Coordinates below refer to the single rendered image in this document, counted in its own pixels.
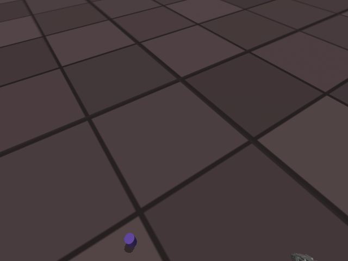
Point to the tin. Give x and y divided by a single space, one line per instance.
130 240

